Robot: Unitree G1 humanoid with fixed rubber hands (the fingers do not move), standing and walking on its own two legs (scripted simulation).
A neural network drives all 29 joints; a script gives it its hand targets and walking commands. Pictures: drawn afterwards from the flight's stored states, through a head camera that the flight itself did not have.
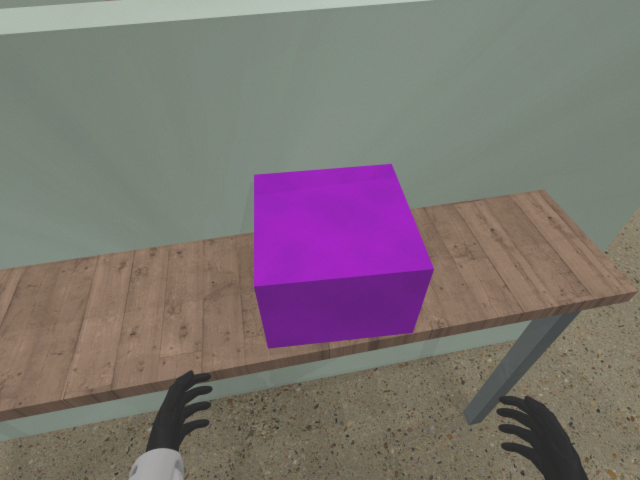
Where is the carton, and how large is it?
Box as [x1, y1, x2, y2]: [254, 164, 433, 348]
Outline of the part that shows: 391,164 254,175 254,288 268,348 412,332 433,267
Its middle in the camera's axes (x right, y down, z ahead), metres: +0.02 +0.02 +0.60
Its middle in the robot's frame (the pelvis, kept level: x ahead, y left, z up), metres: +0.43 +0.04 +0.02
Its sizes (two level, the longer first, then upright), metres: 0.220 0.217 0.156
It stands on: a table, 0.73 m high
